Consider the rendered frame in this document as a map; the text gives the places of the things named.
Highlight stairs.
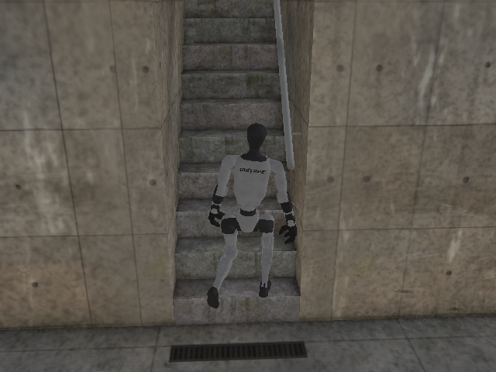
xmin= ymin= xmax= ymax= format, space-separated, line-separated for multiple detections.
xmin=173 ymin=0 xmax=300 ymax=326

